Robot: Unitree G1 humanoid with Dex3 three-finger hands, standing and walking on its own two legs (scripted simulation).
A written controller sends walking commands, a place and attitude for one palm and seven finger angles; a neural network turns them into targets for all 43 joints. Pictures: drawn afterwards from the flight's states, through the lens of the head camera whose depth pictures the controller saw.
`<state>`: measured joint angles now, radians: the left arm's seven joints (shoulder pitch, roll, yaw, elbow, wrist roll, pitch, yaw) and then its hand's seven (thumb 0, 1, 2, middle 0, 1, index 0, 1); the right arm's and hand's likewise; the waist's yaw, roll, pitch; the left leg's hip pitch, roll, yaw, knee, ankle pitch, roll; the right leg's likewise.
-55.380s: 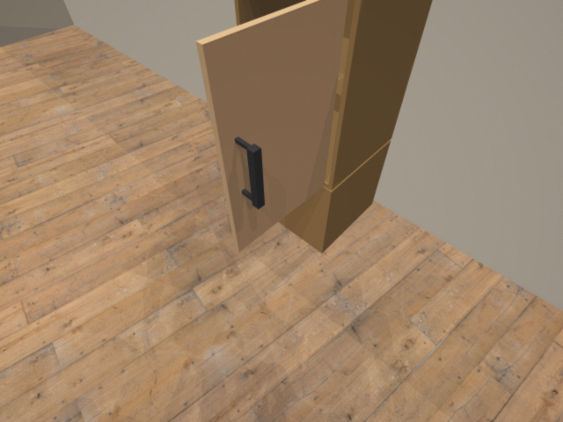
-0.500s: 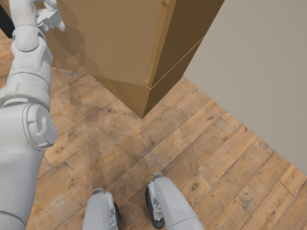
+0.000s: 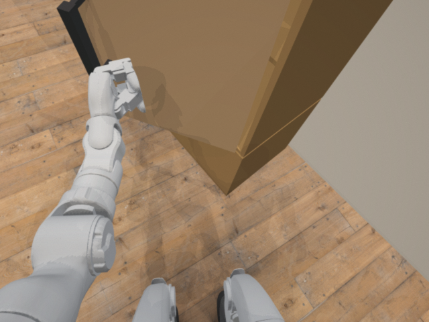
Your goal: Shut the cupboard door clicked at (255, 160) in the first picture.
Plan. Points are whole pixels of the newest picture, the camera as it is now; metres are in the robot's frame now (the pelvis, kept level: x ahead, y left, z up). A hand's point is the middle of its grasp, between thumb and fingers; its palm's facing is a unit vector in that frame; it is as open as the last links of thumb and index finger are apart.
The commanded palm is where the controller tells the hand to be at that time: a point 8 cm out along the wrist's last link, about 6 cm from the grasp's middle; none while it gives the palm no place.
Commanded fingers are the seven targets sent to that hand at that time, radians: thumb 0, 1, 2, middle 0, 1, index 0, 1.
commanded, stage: draw the hand back to the body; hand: left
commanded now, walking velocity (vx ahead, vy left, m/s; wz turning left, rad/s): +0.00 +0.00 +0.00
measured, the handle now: (91, 42) +0.64 +0.20 +0.05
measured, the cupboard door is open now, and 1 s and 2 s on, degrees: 32 32 32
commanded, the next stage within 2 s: step back with the hand held close in 1.70 s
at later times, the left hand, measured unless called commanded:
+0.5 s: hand (89, 113) +0.42 +0.15 +0.13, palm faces +0.08 -1.00 -0.01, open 3.2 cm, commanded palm +0.38 +0.19 +0.13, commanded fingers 0.00 0.90 0.90 -1.30 -1.50 -1.30 -1.50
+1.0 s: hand out of the picture +0.29 +0.22 +0.21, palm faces +0.29 -0.92 -0.27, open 3.8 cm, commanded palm +0.24 +0.26 +0.22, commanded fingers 0.00 0.90 0.90 -0.61 -0.75 -0.61 -0.75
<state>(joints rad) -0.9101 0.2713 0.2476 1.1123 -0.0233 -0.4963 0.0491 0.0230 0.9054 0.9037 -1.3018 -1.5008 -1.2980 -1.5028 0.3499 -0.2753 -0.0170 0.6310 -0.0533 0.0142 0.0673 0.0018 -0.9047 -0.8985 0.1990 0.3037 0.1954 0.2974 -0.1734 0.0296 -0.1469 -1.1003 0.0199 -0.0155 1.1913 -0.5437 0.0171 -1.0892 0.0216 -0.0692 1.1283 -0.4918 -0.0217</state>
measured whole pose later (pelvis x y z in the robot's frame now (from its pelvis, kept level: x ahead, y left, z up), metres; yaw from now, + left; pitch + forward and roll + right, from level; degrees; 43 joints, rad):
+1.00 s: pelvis +0.02 +0.00 +0.10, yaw +1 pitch -1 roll +0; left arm 0.13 0.29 0.13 -0.03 -0.08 -0.05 0.09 0.02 0.90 0.90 -0.88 -1.03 -0.87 -1.04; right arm 0.17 -0.22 0.06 0.55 0.04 -0.01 -0.09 0.01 -0.90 -0.90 0.20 0.30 0.20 0.30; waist 0.04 0.06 -0.02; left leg -0.19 -0.02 0.01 0.51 -0.31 0.03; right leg -0.20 0.00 -0.03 0.50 -0.28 -0.01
